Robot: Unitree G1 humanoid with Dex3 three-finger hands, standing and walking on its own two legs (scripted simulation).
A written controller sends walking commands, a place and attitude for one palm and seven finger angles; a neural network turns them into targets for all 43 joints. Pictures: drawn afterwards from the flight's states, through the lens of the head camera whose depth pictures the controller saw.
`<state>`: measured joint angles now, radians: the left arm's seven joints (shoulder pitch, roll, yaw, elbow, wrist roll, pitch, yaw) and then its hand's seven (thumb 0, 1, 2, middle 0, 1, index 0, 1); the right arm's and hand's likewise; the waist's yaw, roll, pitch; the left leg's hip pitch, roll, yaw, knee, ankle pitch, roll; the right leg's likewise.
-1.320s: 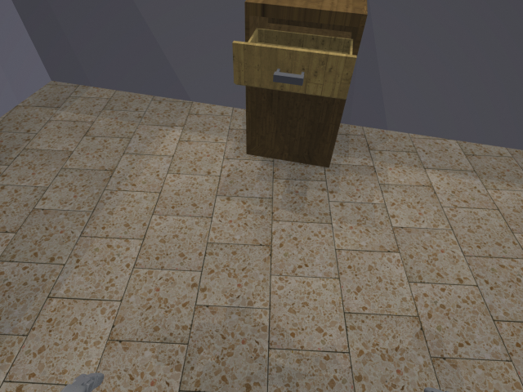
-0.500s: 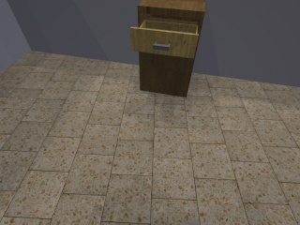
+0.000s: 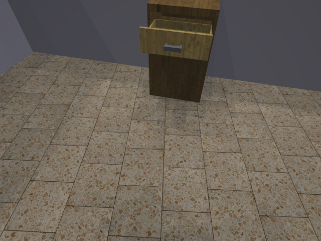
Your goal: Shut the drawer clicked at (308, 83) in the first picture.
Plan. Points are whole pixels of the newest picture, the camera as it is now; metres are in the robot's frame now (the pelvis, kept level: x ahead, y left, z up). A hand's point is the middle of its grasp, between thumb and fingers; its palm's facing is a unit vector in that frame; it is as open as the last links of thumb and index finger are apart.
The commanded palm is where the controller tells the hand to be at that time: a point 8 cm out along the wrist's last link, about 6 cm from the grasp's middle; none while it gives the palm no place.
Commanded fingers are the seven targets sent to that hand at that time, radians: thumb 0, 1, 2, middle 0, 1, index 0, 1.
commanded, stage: look at it before walking up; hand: left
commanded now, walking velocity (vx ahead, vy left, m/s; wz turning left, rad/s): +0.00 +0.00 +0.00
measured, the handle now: (173, 46) +1.20 -0.01 -0.09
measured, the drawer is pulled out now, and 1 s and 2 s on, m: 0.28 0.28 0.28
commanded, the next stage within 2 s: walk to a spot facing it in 0.12 s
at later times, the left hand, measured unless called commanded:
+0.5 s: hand out of the picture +0.05 +0.20 -0.19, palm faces -0.02 -0.98 -0.21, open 7.4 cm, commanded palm none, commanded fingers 0.00 0.90 0.90 -0.20 -0.30 -0.20 -0.30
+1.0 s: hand (132, 218) +0.23 +0.10 -0.18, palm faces -0.09 -0.98 -0.15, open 7.4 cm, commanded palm none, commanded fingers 0.00 0.90 0.90 -0.20 -0.30 -0.20 -0.30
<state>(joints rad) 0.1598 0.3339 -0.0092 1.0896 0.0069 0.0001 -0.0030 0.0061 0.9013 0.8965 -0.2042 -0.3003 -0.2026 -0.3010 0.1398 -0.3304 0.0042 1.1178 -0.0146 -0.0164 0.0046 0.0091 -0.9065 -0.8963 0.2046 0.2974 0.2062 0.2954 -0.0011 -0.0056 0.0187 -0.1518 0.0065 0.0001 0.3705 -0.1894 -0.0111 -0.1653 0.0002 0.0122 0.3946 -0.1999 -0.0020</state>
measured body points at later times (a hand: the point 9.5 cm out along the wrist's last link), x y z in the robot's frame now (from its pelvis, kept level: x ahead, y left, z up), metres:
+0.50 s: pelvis +0.05 +0.00 -0.01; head +0.04 +0.01 +0.44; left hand +0.05 +0.26 -0.17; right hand +0.05 -0.25 -0.16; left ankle +0.01 +0.13 -0.75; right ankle +0.01 -0.12 -0.75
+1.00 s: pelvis +0.22 -0.06 +0.00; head +0.22 -0.06 +0.45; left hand +0.23 +0.16 -0.16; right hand +0.22 -0.30 -0.16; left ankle +0.29 +0.07 -0.67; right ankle +0.17 -0.14 -0.75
